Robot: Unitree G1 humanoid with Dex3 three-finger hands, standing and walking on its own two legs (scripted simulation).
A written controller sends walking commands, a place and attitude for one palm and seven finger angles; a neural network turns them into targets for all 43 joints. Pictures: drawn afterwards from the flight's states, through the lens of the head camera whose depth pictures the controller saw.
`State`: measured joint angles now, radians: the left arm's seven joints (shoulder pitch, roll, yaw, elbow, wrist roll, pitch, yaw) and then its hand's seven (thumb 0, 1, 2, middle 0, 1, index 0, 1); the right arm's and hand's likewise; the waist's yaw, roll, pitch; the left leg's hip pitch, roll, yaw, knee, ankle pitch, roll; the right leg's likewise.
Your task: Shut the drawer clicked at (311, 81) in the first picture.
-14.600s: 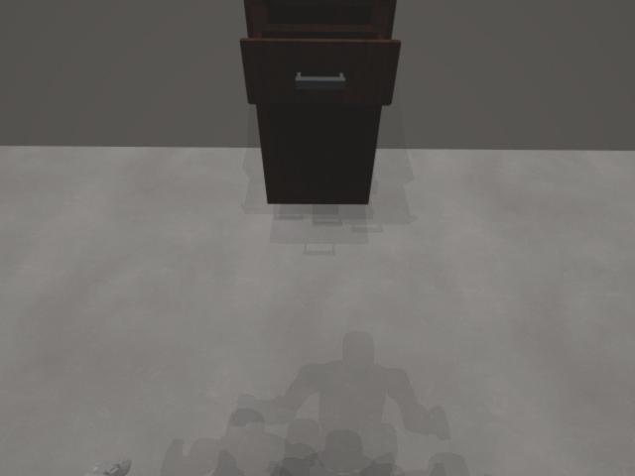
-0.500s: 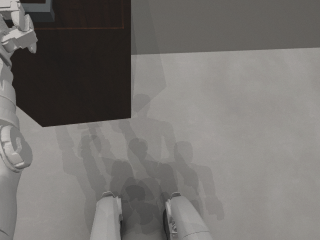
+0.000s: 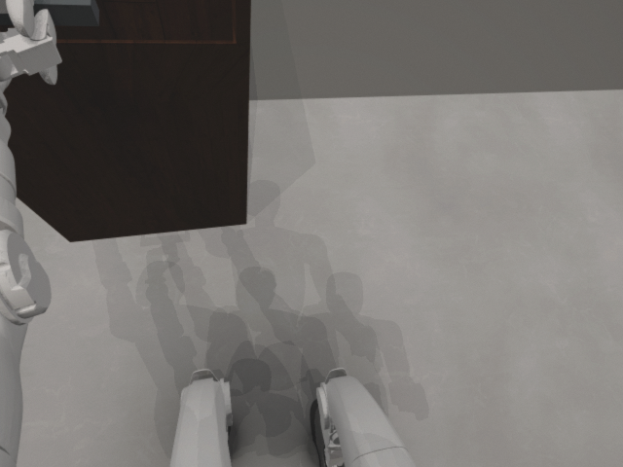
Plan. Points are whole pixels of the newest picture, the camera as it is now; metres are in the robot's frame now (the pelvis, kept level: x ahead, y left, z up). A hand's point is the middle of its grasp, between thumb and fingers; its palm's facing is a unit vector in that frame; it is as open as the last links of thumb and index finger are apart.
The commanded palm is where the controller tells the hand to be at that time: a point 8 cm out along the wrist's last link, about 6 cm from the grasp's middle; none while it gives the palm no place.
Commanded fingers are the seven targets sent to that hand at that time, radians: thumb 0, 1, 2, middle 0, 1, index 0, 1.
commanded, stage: pull the fist back off the drawer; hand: left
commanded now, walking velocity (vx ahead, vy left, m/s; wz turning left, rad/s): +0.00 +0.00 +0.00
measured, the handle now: out of the picture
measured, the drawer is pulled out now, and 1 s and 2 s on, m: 0.00 0.00 0.00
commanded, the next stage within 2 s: draw the hand back to the body in 0.66 s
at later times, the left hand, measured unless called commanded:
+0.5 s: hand (55, 42) +0.56 +0.22 +0.11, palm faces +0.08 -1.00 -0.02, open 3.4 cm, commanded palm +0.54 +0.24 +0.11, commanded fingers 0.00 0.90 0.90 -1.40 -1.60 -1.40 -1.60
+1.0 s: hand (27, 72) +0.50 +0.22 +0.14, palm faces +0.07 -1.00 -0.02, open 3.3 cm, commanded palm +0.46 +0.27 +0.15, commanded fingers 0.00 0.90 0.90 -1.40 -1.60 -1.40 -1.60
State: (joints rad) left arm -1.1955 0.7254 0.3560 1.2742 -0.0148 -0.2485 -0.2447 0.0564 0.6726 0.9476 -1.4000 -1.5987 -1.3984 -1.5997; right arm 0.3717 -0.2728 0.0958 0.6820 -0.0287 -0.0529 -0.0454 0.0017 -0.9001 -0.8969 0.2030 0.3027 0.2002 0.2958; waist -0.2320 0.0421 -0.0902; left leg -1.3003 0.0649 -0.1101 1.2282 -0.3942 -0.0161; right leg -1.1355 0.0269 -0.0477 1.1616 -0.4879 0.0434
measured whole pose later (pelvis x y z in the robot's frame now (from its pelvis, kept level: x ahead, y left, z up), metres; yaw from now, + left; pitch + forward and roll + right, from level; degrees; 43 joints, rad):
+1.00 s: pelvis +0.07 +0.00 +0.05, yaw +0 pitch +18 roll -3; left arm -0.50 0.43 0.42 0.69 -0.19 -0.23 -0.27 0.02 0.90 0.90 -1.40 -1.60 -1.40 -1.60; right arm 0.38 -0.26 0.02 0.58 0.04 0.07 0.00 0.01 -0.90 -0.90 0.20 0.30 0.20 0.30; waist -0.11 0.05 -0.13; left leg -0.88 0.08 -0.03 1.00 -0.44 -0.02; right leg -0.75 0.02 0.02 0.93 -0.50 0.04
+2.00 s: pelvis +0.07 -0.02 +0.12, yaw +2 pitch -5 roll +0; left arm 0.53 0.33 0.30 -0.47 -0.06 -0.11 0.09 0.02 0.89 0.89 -1.41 -1.60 -1.40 -1.60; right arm 0.20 -0.24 0.03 0.62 0.00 -0.07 -0.09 0.01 -0.90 -0.90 0.20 0.30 0.20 0.30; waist 0.07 0.08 0.01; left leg -0.13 0.04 -0.01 0.43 -0.22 -0.03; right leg -0.01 -0.02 0.01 0.38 -0.29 0.03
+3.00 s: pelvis -0.03 +0.00 +0.11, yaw +6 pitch -1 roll -2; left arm 0.61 0.41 0.38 -0.55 -0.02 -0.26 0.13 0.01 0.89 0.89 -1.40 -1.60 -1.40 -1.60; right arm 0.20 -0.22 0.00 0.54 0.01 -0.04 -0.08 0.01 -0.90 -0.90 0.20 0.30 0.20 0.30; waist -0.02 0.04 0.07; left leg -0.42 0.01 -0.05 0.51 -0.12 0.02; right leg -0.28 -0.01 0.02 0.49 -0.19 0.05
